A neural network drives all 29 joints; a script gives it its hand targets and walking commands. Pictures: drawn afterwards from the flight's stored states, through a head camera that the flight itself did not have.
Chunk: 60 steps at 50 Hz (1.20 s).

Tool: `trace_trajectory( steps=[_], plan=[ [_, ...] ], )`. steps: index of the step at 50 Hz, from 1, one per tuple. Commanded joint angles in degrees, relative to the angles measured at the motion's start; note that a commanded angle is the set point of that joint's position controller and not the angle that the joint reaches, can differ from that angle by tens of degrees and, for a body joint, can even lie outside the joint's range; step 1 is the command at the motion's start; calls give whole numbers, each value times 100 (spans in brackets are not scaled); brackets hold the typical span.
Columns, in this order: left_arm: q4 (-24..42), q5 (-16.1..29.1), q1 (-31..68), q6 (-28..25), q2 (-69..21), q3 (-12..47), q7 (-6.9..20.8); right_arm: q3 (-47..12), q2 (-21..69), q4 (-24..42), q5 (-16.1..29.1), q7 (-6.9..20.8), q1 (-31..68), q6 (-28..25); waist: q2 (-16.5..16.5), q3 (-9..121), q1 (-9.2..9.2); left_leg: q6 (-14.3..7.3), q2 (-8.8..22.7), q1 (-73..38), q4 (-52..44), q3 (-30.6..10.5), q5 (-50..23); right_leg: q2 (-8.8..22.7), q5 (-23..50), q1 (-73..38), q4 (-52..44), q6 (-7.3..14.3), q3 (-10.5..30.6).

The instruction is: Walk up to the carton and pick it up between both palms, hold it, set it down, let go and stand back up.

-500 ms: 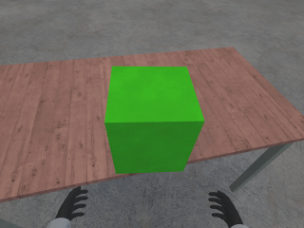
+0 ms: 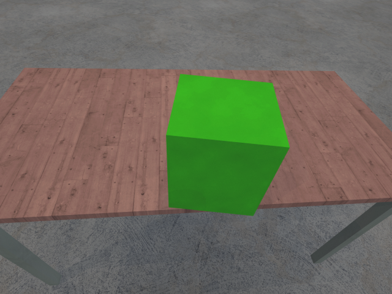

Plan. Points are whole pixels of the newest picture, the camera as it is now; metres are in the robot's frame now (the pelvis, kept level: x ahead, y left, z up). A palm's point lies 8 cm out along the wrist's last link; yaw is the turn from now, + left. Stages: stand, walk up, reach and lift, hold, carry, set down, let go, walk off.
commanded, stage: stand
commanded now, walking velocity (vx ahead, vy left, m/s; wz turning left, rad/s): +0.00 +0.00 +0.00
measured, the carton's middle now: (218, 147) +0.42 -0.05 +0.07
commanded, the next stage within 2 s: none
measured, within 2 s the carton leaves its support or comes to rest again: neither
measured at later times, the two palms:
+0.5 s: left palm out of the picture -0.03 +0.24 -0.13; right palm out of the picture +0.01 -0.24 -0.12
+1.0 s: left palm out of the picture -0.02 +0.21 -0.14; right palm out of the picture +0.00 -0.24 -0.13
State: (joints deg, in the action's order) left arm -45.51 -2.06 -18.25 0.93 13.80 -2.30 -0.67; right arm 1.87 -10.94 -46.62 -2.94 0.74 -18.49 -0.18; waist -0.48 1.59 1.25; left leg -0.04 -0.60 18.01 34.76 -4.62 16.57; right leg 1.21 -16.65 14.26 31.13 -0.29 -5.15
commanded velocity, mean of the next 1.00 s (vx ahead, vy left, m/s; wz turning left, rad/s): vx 0.00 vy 0.00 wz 0.00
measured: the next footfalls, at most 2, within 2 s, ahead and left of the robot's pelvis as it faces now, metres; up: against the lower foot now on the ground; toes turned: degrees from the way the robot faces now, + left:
none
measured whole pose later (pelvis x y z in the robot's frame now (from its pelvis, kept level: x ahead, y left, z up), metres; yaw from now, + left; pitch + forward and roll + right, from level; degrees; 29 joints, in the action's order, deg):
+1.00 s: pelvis -0.01 -0.02 +0.01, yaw +3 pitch +0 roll -1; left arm -60.2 -1.2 -17.9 0.2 10.6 -2.1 -1.7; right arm 1.3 -7.3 -57.0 -1.7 -1.6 -21.0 0.0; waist -0.9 0.3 0.7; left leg 1.6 -1.0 17.1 29.5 -8.2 12.7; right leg 0.5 -14.8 12.9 27.5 1.1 -6.4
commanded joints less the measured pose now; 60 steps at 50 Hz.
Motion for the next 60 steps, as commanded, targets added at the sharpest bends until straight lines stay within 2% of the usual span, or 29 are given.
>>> trace_trajectory(
  steps=[1, 4, 7, 19, 27, 33, 35, 41, 45, 56, 60],
  plan=[
    [46, 11, -249, -91, 534, -140, -29, 179, -764, 265, 15, -69, -224, -29, 299, -684, -12, -320, 424, 874, -1197, -750, 334, 377, -593, 115, -824, 316, 677],
    [-85, 17, -222, -119, 583, -159, -33, 179, -688, 213, 24, -62, -300, -36, 184, -646, -59, -257, 300, 774, -1136, -687, 622, 477, -922, 264, -1069, 362, 819],
    [-199, 20, -207, -139, 599, -191, -40, 180, -613, 174, 27, -54, -344, -67, 156, -454, -76, -239, 251, 611, -1087, -644, 578, 504, -1057, 306, -1173, 387, 865],
    [-718, 39, -436, -181, 378, -156, -31, 149, -563, -82, 75, -132, -448, -123, 367, -150, 13, -281, 362, 673, -1395, -891, 233, 335, -219, -205, -899, 344, 619],
    [-970, 54, -405, -184, 383, -118, -76, 117, -429, -378, 107, -161, -631, -89, 37, -386, -79, -185, 210, 456, -1045, -606, -436, 508, -244, 2, -1182, 387, 785],
    [-1095, 79, -335, -160, 338, -100, -106, 89, -327, -557, 111, -187, -648, -70, -64, -468, -105, -113, 165, 266, -862, -473, -790, 539, -252, 76, -1260, 431, 760],
    [-1131, 85, -314, -148, 329, -100, -115, 78, -289, -614, 112, -200, -654, -65, -53, -455, -95, -101, 181, 250, -868, -460, -862, 532, -222, 11, -1224, 438, 715],
    [-1244, 94, -365, -124, 219, -90, -115, 60, -291, -737, 119, -237, -567, -69, 274, -355, -11, -133, 277, 348, -1052, -637, -1006, 407, 131, -341, -937, 406, 564],
    [-1348, 99, -433, -115, 168, -74, -121, 52, -282, -813, 124, -259, -521, -60, 412, -309, 34, -163, 339, 393, -1187, -776, -875, 344, 237, -497, -833, 370, 502],
    [-1515, 108, -336, -116, 126, -40, -149, 55, -161, -1031, 144, -272, -559, 11, 3, -487, -85, -75, 187, 144, -980, -540, -817, 483, -33, -209, -1137, 388, 626],
    [-1561, 108, -327, -93, 126, -42, -166, 51, -116, -1088, 143, -276, -522, 34, -26, -612, -98, -36, 158, 101, -938, -454, -792, 508, -247, -66, -1231, 402, 654]
  ],
)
